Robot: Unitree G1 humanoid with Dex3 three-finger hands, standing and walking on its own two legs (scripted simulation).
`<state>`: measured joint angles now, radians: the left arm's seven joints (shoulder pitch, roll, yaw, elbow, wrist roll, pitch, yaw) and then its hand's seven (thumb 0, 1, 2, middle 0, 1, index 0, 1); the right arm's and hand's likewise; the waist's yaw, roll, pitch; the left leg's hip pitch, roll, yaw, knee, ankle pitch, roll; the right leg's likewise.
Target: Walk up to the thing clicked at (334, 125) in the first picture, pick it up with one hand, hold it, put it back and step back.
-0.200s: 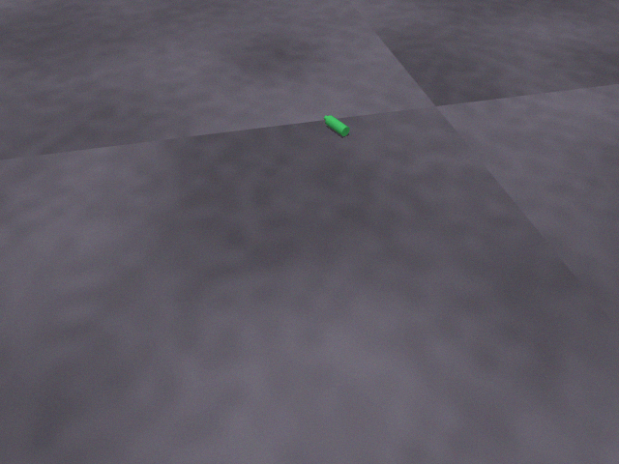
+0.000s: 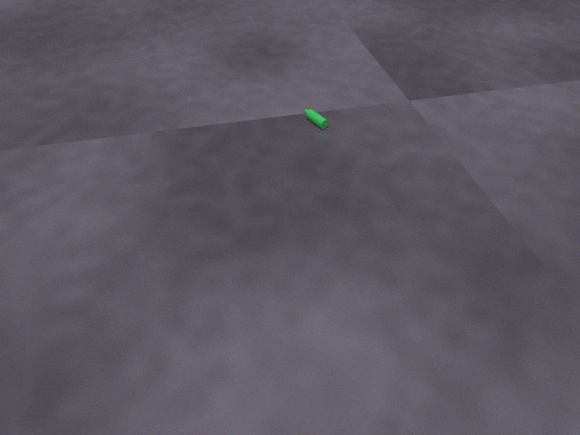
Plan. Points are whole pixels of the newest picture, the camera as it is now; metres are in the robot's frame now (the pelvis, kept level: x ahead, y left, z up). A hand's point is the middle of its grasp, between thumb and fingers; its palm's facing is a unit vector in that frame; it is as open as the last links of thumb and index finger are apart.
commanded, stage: stand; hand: left
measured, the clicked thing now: (315, 117) +1.90 -0.12 -0.75
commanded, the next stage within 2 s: walk up in 0.92 s
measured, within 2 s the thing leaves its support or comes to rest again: neither
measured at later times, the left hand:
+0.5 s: hand out of the picture +0.07 +0.25 -0.16, palm faces -0.02 -0.94 -0.33, open 7.4 cm
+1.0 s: hand out of the picture +0.08 +0.25 -0.15, palm faces -0.07 -0.94 -0.33, open 7.4 cm
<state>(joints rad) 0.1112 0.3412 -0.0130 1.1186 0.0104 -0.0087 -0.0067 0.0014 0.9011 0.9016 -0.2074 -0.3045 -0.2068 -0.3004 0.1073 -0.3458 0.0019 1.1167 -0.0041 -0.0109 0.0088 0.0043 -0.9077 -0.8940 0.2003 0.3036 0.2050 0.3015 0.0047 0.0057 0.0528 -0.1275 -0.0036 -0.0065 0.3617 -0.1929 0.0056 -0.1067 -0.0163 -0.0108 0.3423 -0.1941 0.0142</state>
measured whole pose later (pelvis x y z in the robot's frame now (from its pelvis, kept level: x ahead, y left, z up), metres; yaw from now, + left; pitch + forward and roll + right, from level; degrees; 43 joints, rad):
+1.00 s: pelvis +0.01 +0.00 +0.00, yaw -4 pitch -1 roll +1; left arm 0.19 0.36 0.03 1.06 0.02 0.00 -0.05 0.00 0.90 0.90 -0.21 -0.30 -0.21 -0.30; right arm 0.12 -0.37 -0.05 1.02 -0.02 -0.02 0.06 0.01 -0.91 -0.89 0.20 0.30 0.21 0.30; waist 0.02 0.00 0.03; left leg -0.15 0.00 0.07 0.43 -0.34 0.04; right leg -0.21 -0.02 0.04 0.52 -0.35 0.00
